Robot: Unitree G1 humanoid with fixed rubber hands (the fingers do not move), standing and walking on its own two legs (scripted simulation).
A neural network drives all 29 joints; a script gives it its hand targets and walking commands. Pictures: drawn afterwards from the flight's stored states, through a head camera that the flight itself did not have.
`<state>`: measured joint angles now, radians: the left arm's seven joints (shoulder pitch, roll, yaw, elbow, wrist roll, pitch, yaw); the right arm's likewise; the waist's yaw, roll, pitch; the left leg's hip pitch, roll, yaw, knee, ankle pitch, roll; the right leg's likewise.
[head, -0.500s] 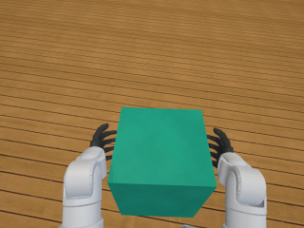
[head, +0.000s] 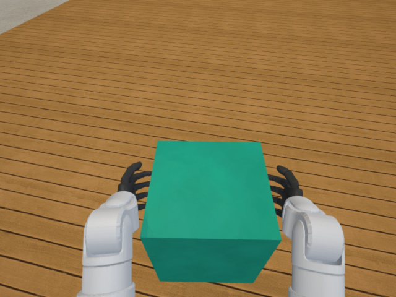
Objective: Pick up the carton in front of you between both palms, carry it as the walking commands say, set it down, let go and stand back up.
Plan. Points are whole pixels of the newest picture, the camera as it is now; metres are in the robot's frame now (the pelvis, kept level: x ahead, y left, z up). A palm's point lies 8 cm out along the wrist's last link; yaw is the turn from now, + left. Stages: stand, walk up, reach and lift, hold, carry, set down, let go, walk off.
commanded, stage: carry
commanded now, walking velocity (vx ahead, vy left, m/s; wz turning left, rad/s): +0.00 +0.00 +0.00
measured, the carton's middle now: (207, 215) +0.29 +0.00 +0.00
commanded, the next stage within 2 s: hold in 1.96 s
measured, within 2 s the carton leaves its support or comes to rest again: neither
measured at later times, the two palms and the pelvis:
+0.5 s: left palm (116, 221) +0.23 +0.17 +0.08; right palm (286, 227) +0.23 -0.13 +0.08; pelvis -0.03 +0.01 +0.00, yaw +1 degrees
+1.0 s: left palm (116, 240) +0.21 +0.17 +0.04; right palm (277, 244) +0.22 -0.13 +0.04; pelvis -0.07 +0.02 +0.00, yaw +1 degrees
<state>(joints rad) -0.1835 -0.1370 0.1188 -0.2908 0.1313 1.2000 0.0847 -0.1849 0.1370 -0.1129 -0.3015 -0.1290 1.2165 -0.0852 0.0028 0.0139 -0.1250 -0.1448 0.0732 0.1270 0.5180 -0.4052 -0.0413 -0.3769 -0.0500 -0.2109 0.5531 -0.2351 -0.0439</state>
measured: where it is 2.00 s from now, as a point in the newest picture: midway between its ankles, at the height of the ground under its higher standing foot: outside the picture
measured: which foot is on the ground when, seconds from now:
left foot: down 0.00-1.00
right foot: down 0.00-1.00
